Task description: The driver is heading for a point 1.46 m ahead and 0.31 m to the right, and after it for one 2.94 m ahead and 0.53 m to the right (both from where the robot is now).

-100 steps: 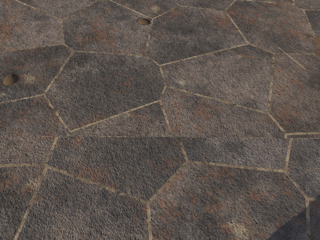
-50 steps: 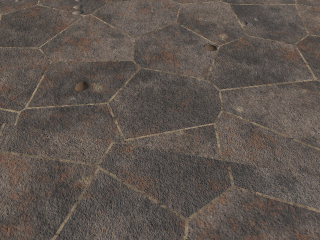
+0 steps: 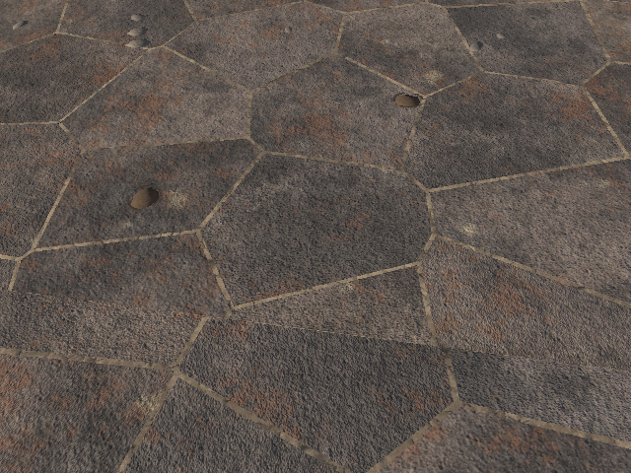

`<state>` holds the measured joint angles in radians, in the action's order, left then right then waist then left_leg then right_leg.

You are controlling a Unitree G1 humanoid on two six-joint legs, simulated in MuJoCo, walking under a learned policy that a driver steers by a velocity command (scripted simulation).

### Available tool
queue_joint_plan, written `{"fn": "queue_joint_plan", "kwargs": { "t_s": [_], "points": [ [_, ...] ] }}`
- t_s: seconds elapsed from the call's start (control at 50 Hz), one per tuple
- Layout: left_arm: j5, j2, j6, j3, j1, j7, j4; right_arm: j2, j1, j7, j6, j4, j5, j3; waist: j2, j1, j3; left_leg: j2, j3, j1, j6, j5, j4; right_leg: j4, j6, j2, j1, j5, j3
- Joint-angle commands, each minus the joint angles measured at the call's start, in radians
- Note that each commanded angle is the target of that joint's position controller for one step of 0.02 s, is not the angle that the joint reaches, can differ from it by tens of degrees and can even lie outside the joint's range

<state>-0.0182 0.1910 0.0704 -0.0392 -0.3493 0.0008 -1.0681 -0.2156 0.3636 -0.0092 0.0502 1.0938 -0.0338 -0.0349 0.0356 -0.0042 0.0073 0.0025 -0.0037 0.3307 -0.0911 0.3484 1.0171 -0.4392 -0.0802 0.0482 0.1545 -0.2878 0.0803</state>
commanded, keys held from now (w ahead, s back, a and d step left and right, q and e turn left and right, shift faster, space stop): w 1.00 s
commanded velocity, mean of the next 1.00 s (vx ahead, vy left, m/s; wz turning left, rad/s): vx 0.48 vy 0.00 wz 0.00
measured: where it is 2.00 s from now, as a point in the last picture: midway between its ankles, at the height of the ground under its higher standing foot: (334, 273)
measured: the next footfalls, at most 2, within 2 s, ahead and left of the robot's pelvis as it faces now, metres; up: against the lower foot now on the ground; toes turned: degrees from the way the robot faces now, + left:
left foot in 0.36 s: +0.36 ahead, +0.06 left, +0.00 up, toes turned +3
right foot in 0.90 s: +0.68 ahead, -0.10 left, +0.00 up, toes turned -4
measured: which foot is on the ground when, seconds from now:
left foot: up 0.00-0.34, down 0.36-0.90, up 0.92-1.00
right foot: down 0.00-0.38, up 0.40-0.88, down 0.90-1.00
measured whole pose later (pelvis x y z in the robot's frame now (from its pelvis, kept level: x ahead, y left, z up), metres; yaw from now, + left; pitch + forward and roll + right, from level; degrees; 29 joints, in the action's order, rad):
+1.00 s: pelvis +0.56 -0.04 -0.01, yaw +0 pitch -1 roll +0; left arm -0.02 0.20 0.07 -0.05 -0.11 0.02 -0.91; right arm -0.19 0.41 0.01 0.07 1.06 0.00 -0.03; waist 0.01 -0.03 0.08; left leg -0.04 0.01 0.22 -0.09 0.41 1.12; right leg -0.52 -0.11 0.05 0.36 -0.16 0.11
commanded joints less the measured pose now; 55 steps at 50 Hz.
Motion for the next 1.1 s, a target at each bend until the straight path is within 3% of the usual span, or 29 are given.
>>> {"fn": "queue_joint_plan", "kwargs": {
  "t_s": [0.02, 0.1, 0.18, 0.24, 0.3, 0.34, 0.36, 0.38, 0.4, 0.42, 0.44, 0.46, 0.5, 0.56, 0.62, 0.68, 0.74, 0.78, 0.84, 0.88, 0.9, 0.92, 0.94, 0.96, 0.98, 1.0, 1.04, 1.1],
  "points": [
    [0.002, 0.076, 0.021, -0.002, -0.080, -0.003, 0.010, -0.036, -0.052, -0.019, 0.016, -0.066, -0.005, -0.007, -0.079, -0.004, 0.123, 0.075, -0.007, 0.321, 0.012, -0.122, 0.077, 0.322, -0.078, -0.267, -0.124, 0.055, -0.329],
    [0.004, 0.067, 0.032, 0.012, -0.200, -0.009, -0.035, -0.035, -0.146, -0.020, -0.007, -0.104, 0.000, -0.012, -0.108, 0.006, 0.100, 0.055, 0.059, 0.388, 0.039, -0.168, 0.044, 0.274, -0.070, -0.231, -0.187, 0.488, -0.194],
    [0.001, 0.055, 0.032, 0.026, -0.220, -0.016, -0.037, -0.010, -0.346, -0.022, -0.010, -0.183, 0.010, 0.002, -0.115, 0.033, 0.144, 0.023, 0.117, 0.364, 0.050, -0.244, -0.186, 0.285, -0.064, -0.200, -0.146, 0.630, -0.132],
    [0.000, 0.074, 0.035, 0.025, -0.240, -0.025, -0.046, -0.003, -0.418, -0.018, -0.010, -0.215, 0.018, 0.013, -0.132, 0.044, 0.149, -0.015, 0.156, 0.260, 0.025, -0.277, -0.359, 0.278, -0.066, -0.212, -0.157, 0.744, -0.112],
    [-0.002, 0.102, 0.039, 0.018, -0.208, -0.032, -0.046, -0.047, -0.320, -0.001, -0.004, -0.201, 0.020, -0.003, -0.145, -0.019, 0.082, -0.068, 0.161, 0.095, -0.036, -0.227, -0.410, 0.133, -0.052, -0.239, -0.222, 1.072, -0.090],
    [-0.001, 0.124, 0.032, 0.010, -0.166, -0.033, -0.038, -0.087, -0.061, 0.013, 0.011, -0.120, 0.021, -0.030, -0.140, -0.132, -0.046, -0.088, 0.134, -0.157, -0.078, -0.236, -0.492, -0.161, -0.046, -0.234, -0.219, 1.103, -0.078],
    [0.004, 0.117, 0.031, 0.011, -0.152, -0.027, -0.025, -0.127, 0.084, 0.023, 0.018, -0.081, 0.003, -0.048, -0.105, -0.191, -0.120, 0.006, 0.035, -0.371, -0.111, -0.189, -0.540, -0.392, -0.043, -0.201, -0.075, 0.866, -0.062],
    [0.015, 0.027, 0.028, 0.026, -0.205, -0.016, 0.005, -0.221, 0.175, 0.026, 0.018, -0.075, -0.018, -0.071, 0.070, -0.158, -0.235, 0.295, -0.358, -0.589, -0.200, -0.077, -0.572, -0.770, -0.021, -0.071, 0.179, 0.203, -0.010],
    [0.021, 0.052, 0.021, 0.007, -0.251, -0.007, -0.001, -0.210, 0.118, 0.011, 0.004, -0.079, 0.007, -0.073, 0.109, -0.111, -0.273, 0.402, -0.736, -0.624, -0.309, 0.011, -0.737, -0.997, -0.019, 0.044, 0.396, -0.213, -0.109],
    [0.003, 0.089, 0.016, -0.003, -0.151, -0.010, 0.031, -0.164, -0.010, 0.007, 0.004, -0.099, 0.027, -0.062, 0.022, -0.064, -0.095, 0.367, -0.603, -0.475, -0.270, 0.133, -0.787, -0.989, -0.035, -0.039, 0.482, -0.122, -0.145],
    [-0.004, 0.090, 0.021, -0.005, -0.069, -0.004, 0.056, -0.094, -0.085, 0.002, 0.012, -0.115, 0.028, -0.044, -0.029, -0.049, 0.012, 0.329, -0.482, -0.326, -0.238, 0.099, -0.830, -0.935, -0.036, -0.074, 0.479, -0.049, -0.137],
    [-0.004, 0.070, 0.018, -0.007, -0.048, -0.002, 0.060, -0.052, -0.109, 0.001, 0.024, -0.110, 0.020, -0.032, -0.063, -0.010, 0.067, 0.284, -0.385, -0.220, -0.200, -0.005, -0.858, -0.870, -0.032, -0.105, 0.433, -0.014, -0.137],
    [-0.021, 0.024, -0.009, -0.003, -0.081, 0.007, 0.053, -0.011, -0.073, 0.012, 0.045, -0.081, 0.017, -0.014, -0.039, 0.039, 0.069, 0.219, -0.244, -0.118, -0.155, -0.169, -0.874, -0.778, -0.007, -0.133, 0.334, 0.000, -0.133],
    [-0.020, 0.027, -0.035, -0.007, -0.014, 0.016, 0.088, -0.055, 0.012, 0.015, 0.064, -0.051, 0.018, -0.019, -0.013, 0.048, 0.087, 0.186, -0.154, -0.119, -0.147, -0.299, -0.893, -0.692, 0.021, -0.147, 0.393, 0.055, -0.094],
    [-0.016, 0.048, -0.040, -0.010, 0.148, 0.024, 0.152, -0.066, 0.072, 0.014, 0.061, -0.048, 0.022, -0.015, -0.003, 0.016, 0.113, 0.158, -0.099, -0.170, -0.123, -0.408, -0.910, -0.550, 0.043, -0.161, 0.498, 0.175, -0.055],
    [-0.006, 0.033, -0.034, -0.001, 0.272, 0.028, 0.198, -0.055, 0.128, 0.015, 0.058, -0.042, 0.024, -0.006, 0.013, -0.018, 0.110, 0.133, -0.047, -0.217, -0.087, -0.549, -0.891, -0.367, 0.050, -0.139, 0.486, 0.279, -0.014],
    [-0.001, 0.028, -0.032, 0.006, 0.362, 0.027, 0.228, -0.057, 0.191, 0.022, 0.055, -0.027, 0.024, -0.003, 0.031, -0.051, 0.108, 0.146, -0.037, -0.308, -0.080, -0.626, -0.869, -0.242, 0.036, -0.108, 0.479, 0.316, 0.017],
    [0.000, 0.045, -0.026, 0.003, 0.429, 0.032, 0.259, -0.066, 0.202, 0.027, 0.051, -0.022, 0.019, -0.002, 0.024, -0.065, 0.119, 0.163, -0.039, -0.381, -0.079, -0.689, -0.855, -0.162, 0.022, -0.087, 0.485, 0.306, 0.020],
    [0.003, 0.068, -0.013, -0.006, 0.391, 0.027, 0.267, -0.090, 0.171, 0.036, 0.046, -0.022, 0.008, -0.007, 0.049, -0.022, 0.084, 0.196, -0.024, -0.468, -0.078, -0.904, -0.761, -0.097, -0.024, -0.050, 0.389, 0.200, 0.019],
    [0.002, 0.103, 0.000, -0.026, 0.194, 0.012, 0.206, -0.112, 0.149, 0.041, 0.041, -0.021, 0.005, -0.013, 0.054, 0.062, -0.017, 0.191, -0.007, -0.497, -0.059, -1.083, -0.543, -0.049, -0.064, 0.000, 0.187, 0.141, 0.024],
    [-0.009, 0.130, 0.010, -0.040, 0.020, 0.003, 0.153, -0.108, 0.126, 0.040, 0.038, -0.032, 0.015, -0.012, 0.031, 0.137, -0.110, 0.164, 0.021, -0.394, -0.044, -0.970, -0.339, -0.002, -0.093, -0.034, -0.045, 0.193, -0.011],
    [-0.039, 0.215, 0.013, -0.063, -0.134, -0.009, 0.127, -0.051, 0.149, 0.031, 0.039, -0.067, 0.041, 0.003, -0.087, 0.165, -0.245, 0.090, 0.067, -0.125, -0.018, -0.597, -0.011, -0.002, -0.162, -0.275, -0.340, 0.095, -0.295],
    [-0.033, 0.260, 0.002, -0.076, -0.133, 0.002, 0.128, -0.008, 0.264, 0.021, 0.037, -0.058, 0.058, 0.003, -0.235, 0.108, -0.338, -0.096, 0.045, 0.187, 0.005, 0.200, 0.298, 0.095, -0.296, -0.489, -0.521, 0.073, -0.738],
    [0.003, 0.207, -0.010, -0.067, -0.059, 0.012, 0.129, -0.094, 0.169, 0.025, 0.032, -0.061, 0.033, -0.023, -0.095, 0.095, -0.225, -0.034, -0.061, 0.280, -0.013, 0.125, 0.355, 0.143, -0.260, -0.427, -0.422, -0.025, -0.694],
    [0.010, 0.155, -0.008, -0.051, 0.042, 0.015, 0.146, -0.087, 0.088, 0.020, 0.039, -0.093, 0.031, -0.023, -0.078, 0.063, -0.076, 0.005, -0.061, 0.292, -0.011, 0.023, 0.308, 0.187, -0.221, -0.399, -0.256, 0.027, -0.542],
    [0.004, 0.112, 0.001, -0.040, 0.098, 0.018, 0.153, -0.073, 0.045, 0.019, 0.041, -0.104, 0.029, -0.024, -0.046, 0.035, -0.003, 0.039, -0.060, 0.250, -0.008, -0.039, 0.240, 0.226, -0.187, -0.352, -0.129, 0.146, -0.439],
    [0.006, 0.061, 0.018, -0.022, 0.100, 0.009, 0.131, -0.041, 0.058, 0.011, 0.016, -0.103, 0.005, -0.023, -0.072, -0.019, 0.023, 0.075, -0.058, 0.146, 0.012, -0.069, 0.128, 0.258, -0.133, -0.281, -0.007, 0.311, -0.294],
    [0.012, 0.095, 0.042, -0.025, 0.023, 0.008, 0.099, -0.023, 0.014, 0.004, -0.017, -0.121, 0.000, -0.026, -0.079, -0.036, 0.035, 0.076, -0.025, 0.139, 0.040, -0.098, 0.017, 0.288, -0.132, -0.250, 0.018, 0.402, -0.217]
  ]
}}
Over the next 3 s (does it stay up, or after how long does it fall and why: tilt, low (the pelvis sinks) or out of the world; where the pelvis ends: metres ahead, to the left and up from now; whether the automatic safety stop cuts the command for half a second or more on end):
stays up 1.50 -0.12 -0.11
